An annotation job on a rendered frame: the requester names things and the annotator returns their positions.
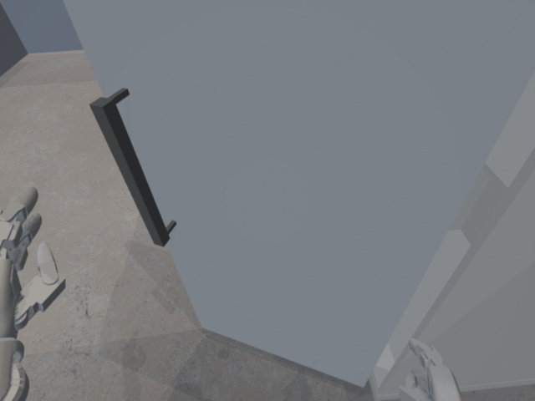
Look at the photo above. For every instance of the robot right hand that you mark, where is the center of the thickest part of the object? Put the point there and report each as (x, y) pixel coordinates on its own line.
(438, 384)

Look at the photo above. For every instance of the handle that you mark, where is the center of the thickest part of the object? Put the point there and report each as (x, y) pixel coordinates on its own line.
(111, 124)

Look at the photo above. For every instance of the robot left hand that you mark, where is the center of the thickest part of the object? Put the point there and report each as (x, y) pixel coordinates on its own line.
(16, 234)

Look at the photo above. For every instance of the fridge door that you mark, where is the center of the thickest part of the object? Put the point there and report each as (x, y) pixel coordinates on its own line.
(313, 153)

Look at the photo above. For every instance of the left robot forearm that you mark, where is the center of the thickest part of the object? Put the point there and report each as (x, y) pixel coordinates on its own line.
(14, 384)

